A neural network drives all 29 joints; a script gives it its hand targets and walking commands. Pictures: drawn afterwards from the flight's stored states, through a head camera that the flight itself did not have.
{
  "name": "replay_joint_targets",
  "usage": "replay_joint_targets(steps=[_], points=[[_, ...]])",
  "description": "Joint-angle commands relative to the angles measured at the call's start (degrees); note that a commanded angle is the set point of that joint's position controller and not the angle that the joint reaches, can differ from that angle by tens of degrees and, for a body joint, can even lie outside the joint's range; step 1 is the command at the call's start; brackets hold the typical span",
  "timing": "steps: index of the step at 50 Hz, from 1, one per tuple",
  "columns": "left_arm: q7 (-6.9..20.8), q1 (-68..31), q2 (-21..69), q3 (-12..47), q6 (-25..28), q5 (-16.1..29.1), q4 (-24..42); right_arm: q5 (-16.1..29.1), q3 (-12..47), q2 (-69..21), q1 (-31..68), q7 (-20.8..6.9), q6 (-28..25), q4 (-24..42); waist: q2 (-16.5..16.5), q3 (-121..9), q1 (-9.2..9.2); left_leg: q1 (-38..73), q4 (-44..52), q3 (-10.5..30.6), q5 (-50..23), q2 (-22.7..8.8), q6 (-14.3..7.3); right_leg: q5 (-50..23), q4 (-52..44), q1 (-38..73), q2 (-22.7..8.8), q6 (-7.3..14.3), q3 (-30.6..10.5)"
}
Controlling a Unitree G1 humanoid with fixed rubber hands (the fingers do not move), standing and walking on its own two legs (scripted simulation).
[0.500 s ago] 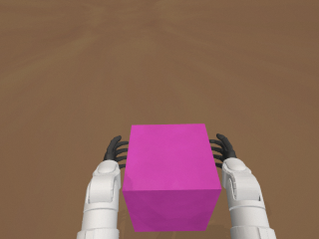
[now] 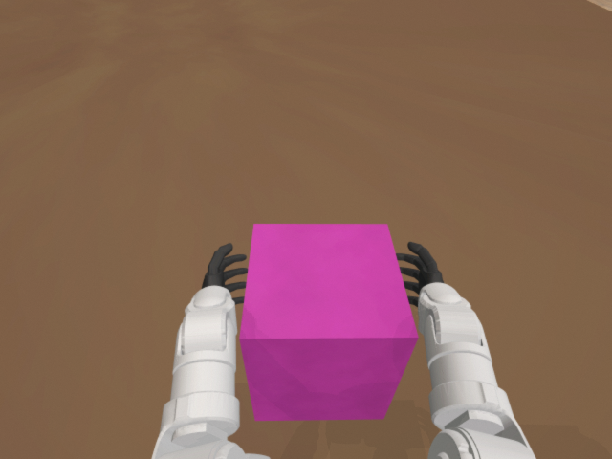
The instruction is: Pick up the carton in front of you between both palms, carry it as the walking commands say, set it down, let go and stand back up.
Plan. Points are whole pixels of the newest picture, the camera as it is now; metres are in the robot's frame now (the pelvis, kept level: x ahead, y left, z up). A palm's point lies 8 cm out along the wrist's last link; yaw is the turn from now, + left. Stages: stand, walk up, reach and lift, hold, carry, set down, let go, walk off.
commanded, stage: set down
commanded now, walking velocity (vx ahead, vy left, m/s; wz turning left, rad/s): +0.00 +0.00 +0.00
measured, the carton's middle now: (320, 323) +0.32 +0.01 -0.07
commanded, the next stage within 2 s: none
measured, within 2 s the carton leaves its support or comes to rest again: neither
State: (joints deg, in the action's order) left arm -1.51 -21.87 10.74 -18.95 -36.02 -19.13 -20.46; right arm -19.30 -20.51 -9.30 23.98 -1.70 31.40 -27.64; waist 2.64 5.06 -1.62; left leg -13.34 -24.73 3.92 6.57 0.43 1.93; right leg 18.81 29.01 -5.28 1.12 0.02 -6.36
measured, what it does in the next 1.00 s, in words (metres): lowers itself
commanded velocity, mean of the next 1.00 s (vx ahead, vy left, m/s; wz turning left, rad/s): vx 0.00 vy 0.00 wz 0.00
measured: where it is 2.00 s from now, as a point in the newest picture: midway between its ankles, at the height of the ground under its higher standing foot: outside the picture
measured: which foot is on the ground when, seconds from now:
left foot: down 0.00-1.00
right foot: down 0.00-1.00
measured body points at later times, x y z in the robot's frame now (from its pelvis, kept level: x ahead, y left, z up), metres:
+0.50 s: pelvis -0.04 +0.02 -0.10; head +0.20 +0.05 +0.27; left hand +0.38 +0.17 -0.19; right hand +0.40 -0.14 -0.18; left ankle +0.08 +0.14 -0.74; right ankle -0.02 -0.13 -0.74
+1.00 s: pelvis -0.05 +0.00 -0.22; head +0.23 +0.03 +0.12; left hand +0.42 +0.19 -0.33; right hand +0.45 -0.12 -0.33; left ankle +0.08 +0.14 -0.74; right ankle -0.02 -0.13 -0.74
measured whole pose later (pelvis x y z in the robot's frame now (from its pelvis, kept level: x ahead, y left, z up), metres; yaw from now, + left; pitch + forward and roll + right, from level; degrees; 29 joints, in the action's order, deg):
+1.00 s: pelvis -0.05 +0.00 -0.22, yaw -5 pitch +48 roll -4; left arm -2.5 -53.5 2.1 -28.6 -15.7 -15.1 -33.4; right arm -9.3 -22.3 0.0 57.9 4.4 13.8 -43.0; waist 2.7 -9.9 -3.8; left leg -112.9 -85.6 9.2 20.3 3.3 4.9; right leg 35.1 91.2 -104.1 9.1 -3.1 -4.3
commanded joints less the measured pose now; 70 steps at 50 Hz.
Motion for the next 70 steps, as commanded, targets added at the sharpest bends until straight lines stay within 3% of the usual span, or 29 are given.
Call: replay_joint_targets(steps=[1, 5, 9, 15, 18, 21, 25, 30, 39, 52, 70], points=[[11.88, -32.20, 50.54, 22.33, 4.74, 8.69, -8.36, 6.12, 18.55, -43.64, 35.48, -14.31, -5.86, -9.77, -2.87, -8.96, 0.38, 20.31, -1.45, -1.01, 8.55, 5.26, -0.50, 8.51, -7.58, -28.13, 3.85, 4.24, 2.01], [9.49, -35.07, 43.93, 12.91, 9.29, 3.41, -12.56, -1.47, 7.61, -36.19, 35.88, -12.75, -10.15, -14.96, -2.79, -11.38, 1.38, 11.41, -5.95, -0.38, 7.26, 4.78, -0.15, 5.58, -1.17, -33.82, 5.22, 3.90, 3.16], [6.94, -35.02, 40.08, 9.32, 15.82, -0.19, -14.06, -2.82, 5.42, -32.07, 36.67, -12.62, -15.53, -15.53, -3.83, -19.04, 1.31, 4.31, -12.76, -0.01, 1.25, 5.18, 0.06, 1.86, 6.10, -41.77, 6.37, 2.86, 4.74], [5.43, -40.89, 47.48, 19.96, 25.02, 3.17, -12.40, 4.07, 15.39, -36.93, 43.30, -13.90, -24.00, -14.04, -3.52, -40.47, 1.93, 5.49, -24.80, 1.48, -13.29, 4.83, 0.16, -2.10, 16.12, -57.70, 7.80, 1.05, 6.24], [5.55, -45.36, 50.68, 27.23, 26.22, 5.84, -7.91, 8.08, 21.92, -40.41, 46.85, -14.51, -24.89, -10.53, -3.87, -54.52, 2.15, 7.11, -31.17, 1.80, -19.33, 4.63, -0.35, -3.39, 21.31, -65.18, 8.48, 0.25, 6.82], [5.70, -47.26, 51.35, 32.06, 25.56, 7.89, -4.59, 11.50, 27.13, -41.73, 49.23, -14.49, -24.08, -6.70, -4.28, -65.66, 1.72, 4.28, -35.96, 0.51, -20.92, 5.24, -0.60, -4.59, 26.20, -69.62, 9.17, -0.33, 7.13], [7.26, -48.13, 50.70, 33.50, 23.16, 9.57, -5.24, 13.75, 29.67, -44.37, 50.24, -14.24, -21.36, -6.69, -3.50, -68.24, 0.54, -7.97, -39.60, -2.42, -15.00, 6.62, -0.58, -3.35, 30.57, -72.03, 9.71, -1.29, 7.74], [10.16, -51.37, 48.60, 29.98, 20.38, 9.72, -10.03, 13.87, 27.86, -47.40, 52.75, -14.13, -18.20, -11.17, -2.02, -63.74, -0.62, -25.00, -42.90, -5.19, -4.76, 7.28, -0.63, 0.97, 34.13, -74.94, 9.67, -2.12, 8.04], [11.67, -57.12, 44.86, 22.90, 20.40, 8.64, -16.49, 13.88, 24.30, -46.60, 59.36, -10.59, -18.40, -15.22, -1.48, -65.18, -2.44, -41.32, -51.69, -6.83, -4.61, 7.34, -0.18, -0.33, 41.74, -82.58, 10.17, -3.06, 8.39], [11.09, -67.20, 40.15, 21.24, 20.65, 11.34, -16.18, 17.42, 27.04, -43.14, 71.41, -6.27, -19.62, -14.24, -1.57, -73.77, -4.61, -48.76, -63.61, -8.09, -6.63, 7.30, 1.29, -0.42, 54.47, -90.71, 11.77, -3.66, 10.66], [11.17, -82.90, 30.86, 16.46, 20.03, 12.55, -19.49, 19.69, 23.50, -33.65, 87.00, -4.35, -19.44, -19.31, -2.97, -70.45, -6.84, -54.60, -75.87, -9.14, -2.41, 5.76, 1.86, 8.21, 67.99, -105.65, 11.84, -3.03, 12.74]])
